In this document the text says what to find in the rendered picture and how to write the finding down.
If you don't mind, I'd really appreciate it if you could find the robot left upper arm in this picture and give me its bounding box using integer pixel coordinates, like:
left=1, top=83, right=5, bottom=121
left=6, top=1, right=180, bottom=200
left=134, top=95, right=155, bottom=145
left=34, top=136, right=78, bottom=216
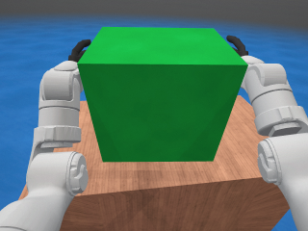
left=0, top=151, right=89, bottom=231

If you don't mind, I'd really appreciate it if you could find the robot right upper arm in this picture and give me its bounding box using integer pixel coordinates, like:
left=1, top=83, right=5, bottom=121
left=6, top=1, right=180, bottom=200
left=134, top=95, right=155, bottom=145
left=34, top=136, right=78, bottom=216
left=257, top=133, right=308, bottom=231

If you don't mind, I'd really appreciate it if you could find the pedestal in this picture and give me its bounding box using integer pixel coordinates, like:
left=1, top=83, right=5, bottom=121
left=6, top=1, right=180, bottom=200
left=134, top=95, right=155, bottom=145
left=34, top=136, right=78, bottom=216
left=18, top=95, right=290, bottom=231

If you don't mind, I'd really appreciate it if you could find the robot left hand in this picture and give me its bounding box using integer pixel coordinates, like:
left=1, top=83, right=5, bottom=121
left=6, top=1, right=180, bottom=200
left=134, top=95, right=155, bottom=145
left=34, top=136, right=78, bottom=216
left=68, top=39, right=91, bottom=63

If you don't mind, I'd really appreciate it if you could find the right robot forearm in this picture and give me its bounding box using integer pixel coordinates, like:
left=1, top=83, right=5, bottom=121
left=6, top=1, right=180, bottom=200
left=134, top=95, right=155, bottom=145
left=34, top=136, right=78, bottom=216
left=241, top=55, right=308, bottom=138

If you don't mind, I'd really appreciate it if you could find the robot right hand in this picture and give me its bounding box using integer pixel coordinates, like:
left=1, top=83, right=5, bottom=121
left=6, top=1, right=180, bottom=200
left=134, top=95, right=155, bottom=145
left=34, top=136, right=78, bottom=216
left=226, top=35, right=248, bottom=57

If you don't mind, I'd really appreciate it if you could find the carton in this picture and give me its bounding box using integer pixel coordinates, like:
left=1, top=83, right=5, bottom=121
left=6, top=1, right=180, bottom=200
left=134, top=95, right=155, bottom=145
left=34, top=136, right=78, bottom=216
left=77, top=27, right=248, bottom=163

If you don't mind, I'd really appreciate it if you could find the left robot forearm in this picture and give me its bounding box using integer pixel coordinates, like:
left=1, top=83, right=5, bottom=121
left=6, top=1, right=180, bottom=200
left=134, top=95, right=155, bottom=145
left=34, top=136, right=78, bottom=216
left=26, top=61, right=84, bottom=191

